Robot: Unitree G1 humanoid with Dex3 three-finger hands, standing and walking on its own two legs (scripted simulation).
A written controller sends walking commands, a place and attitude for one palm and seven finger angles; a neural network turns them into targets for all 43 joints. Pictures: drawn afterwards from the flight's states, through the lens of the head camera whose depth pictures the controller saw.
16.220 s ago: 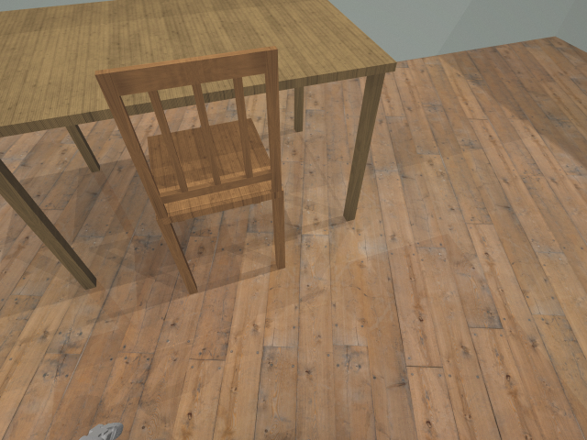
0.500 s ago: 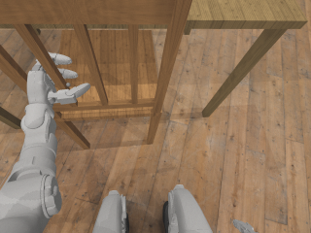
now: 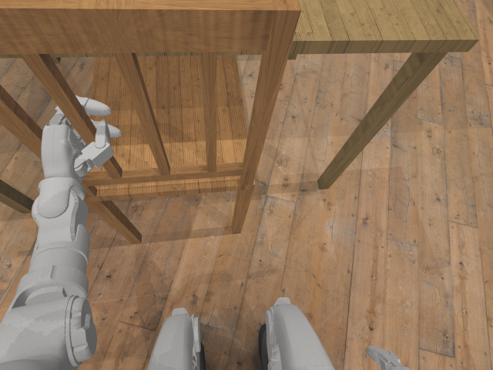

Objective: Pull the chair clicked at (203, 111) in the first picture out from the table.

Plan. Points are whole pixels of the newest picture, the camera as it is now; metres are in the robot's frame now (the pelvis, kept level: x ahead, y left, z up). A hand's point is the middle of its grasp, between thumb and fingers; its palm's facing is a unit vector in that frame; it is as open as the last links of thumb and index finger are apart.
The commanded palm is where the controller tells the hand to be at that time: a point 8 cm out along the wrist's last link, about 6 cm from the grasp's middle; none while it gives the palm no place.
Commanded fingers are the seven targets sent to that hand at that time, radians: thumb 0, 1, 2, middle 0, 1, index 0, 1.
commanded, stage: hook a spindle and tug to test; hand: left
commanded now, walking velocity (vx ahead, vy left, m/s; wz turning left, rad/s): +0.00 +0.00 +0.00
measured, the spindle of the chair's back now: (150, 127) +0.49 +0.13 +0.03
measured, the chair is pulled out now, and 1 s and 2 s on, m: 0.00 0.05 0.17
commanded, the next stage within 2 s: step backward, pulling the chair out in 0.32 s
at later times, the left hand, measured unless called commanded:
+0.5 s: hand (106, 161) +0.43 +0.19 +0.02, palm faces +0.08 -0.99 -0.13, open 5.1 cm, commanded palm +0.40 +0.24 +0.02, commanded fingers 0.00 0.90 0.90 -0.50 -1.45 -0.50 -1.45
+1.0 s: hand (122, 176) +0.40 +0.16 +0.04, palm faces +0.11 -0.98 -0.16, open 5.0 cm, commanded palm +0.37 +0.21 +0.04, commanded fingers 0.00 0.90 0.90 -0.50 -1.45 -0.50 -1.45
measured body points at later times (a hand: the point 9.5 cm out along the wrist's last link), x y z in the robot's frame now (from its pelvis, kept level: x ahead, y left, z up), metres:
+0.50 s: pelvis +0.02 +0.01 +0.03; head +0.17 +0.02 +0.45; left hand +0.42 +0.25 +0.03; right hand +0.13 -0.24 -0.10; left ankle +0.01 +0.10 -0.63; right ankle +0.04 -0.14 -0.62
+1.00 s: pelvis +0.02 +0.00 +0.10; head +0.12 +0.00 +0.54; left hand +0.39 +0.22 +0.05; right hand +0.06 -0.27 -0.02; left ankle +0.01 +0.10 -0.62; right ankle +0.04 -0.14 -0.62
